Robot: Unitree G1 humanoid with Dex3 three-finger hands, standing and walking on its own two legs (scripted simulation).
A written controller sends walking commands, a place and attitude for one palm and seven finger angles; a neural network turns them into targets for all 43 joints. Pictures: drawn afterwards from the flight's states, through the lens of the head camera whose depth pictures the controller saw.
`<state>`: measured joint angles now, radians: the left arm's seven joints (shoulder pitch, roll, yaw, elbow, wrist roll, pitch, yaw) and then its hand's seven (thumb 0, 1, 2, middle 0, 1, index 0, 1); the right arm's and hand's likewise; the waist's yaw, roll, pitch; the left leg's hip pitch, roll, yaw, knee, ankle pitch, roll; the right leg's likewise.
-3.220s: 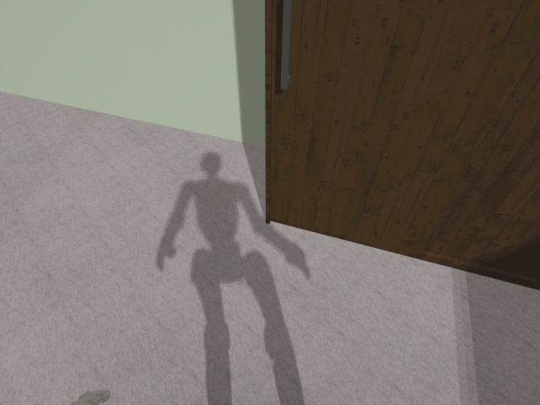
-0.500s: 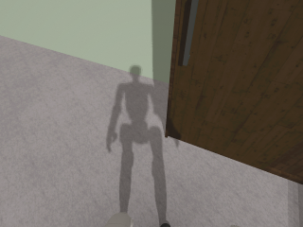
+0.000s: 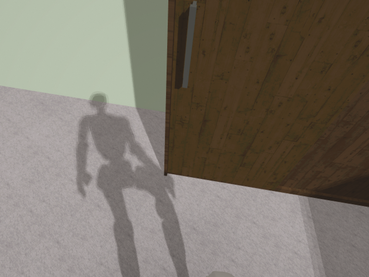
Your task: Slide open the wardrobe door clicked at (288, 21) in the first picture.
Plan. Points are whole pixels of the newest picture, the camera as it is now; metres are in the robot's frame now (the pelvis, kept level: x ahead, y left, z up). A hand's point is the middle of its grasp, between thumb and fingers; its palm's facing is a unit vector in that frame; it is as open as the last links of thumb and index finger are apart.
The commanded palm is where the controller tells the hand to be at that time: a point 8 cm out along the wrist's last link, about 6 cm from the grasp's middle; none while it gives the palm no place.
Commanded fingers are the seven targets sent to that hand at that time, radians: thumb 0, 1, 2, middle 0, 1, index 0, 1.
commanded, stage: take the last steps up to it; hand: left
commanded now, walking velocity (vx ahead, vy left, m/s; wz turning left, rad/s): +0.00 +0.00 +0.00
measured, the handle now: (189, 48) +0.75 +0.05 +0.11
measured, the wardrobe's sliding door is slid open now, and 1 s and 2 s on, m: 0.00 0.00 0.00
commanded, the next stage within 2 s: come to a stop and stand still in 0.86 s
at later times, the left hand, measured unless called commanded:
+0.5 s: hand out of the picture +0.08 +0.13 -0.17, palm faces -0.03 -0.97 -0.25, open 7.2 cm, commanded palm none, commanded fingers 0.00 0.90 0.90 -0.20 -0.30 -0.20 -0.30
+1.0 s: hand (132, 234) +0.25 +0.15 -0.18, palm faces +0.00 -0.99 -0.17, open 7.3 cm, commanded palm none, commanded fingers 0.00 0.90 0.90 -0.20 -0.30 -0.20 -0.30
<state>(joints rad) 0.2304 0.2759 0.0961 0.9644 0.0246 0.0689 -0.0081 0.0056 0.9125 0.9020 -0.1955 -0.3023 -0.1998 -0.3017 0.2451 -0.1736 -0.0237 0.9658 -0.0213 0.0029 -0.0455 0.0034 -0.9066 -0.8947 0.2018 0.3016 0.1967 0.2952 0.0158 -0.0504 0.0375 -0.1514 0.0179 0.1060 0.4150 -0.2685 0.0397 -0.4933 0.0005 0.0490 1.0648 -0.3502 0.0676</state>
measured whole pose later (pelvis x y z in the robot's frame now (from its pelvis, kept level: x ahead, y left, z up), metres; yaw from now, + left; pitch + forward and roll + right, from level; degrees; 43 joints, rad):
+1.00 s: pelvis +0.22 -0.02 -0.01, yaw -5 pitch -2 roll +1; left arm 0.30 0.14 0.05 1.05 0.03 0.00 0.02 0.01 0.92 0.90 -0.20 -0.30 -0.20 -0.30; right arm 0.25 -0.16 -0.04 1.06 -0.01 -0.05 -0.02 -0.01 -0.94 -0.89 0.20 0.30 0.20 0.30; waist 0.02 -0.03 0.02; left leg -0.21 -0.03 0.19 0.41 -0.18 0.08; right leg -0.50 -0.11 -0.05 0.99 -0.28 0.01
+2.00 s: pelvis +0.20 +0.00 +0.00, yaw -4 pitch +0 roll -1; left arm 0.24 0.18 0.05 1.09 0.01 0.05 0.01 0.01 0.91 0.90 -0.19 -0.30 -0.20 -0.30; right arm 0.36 -0.11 -0.04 1.13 -0.03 0.00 -0.05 0.00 -0.91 -0.89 0.20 0.30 0.20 0.30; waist -0.05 -0.02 0.04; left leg -0.18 0.04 0.09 0.39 -0.21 0.02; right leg -0.28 -0.04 -0.03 0.64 -0.36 0.04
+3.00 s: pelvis +0.18 -0.01 -0.01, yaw -3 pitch -3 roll -1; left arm 0.29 0.22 0.02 1.00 0.02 0.00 0.03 0.01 0.91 0.90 -0.20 -0.30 -0.20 -0.30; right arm 0.27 -0.18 -0.02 1.00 -0.02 -0.01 -0.03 0.00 -0.91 -0.89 0.20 0.30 0.19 0.29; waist 0.00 -0.01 -0.01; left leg -0.23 0.04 0.05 0.55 -0.26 0.00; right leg -0.20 -0.05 -0.07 0.52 -0.26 0.02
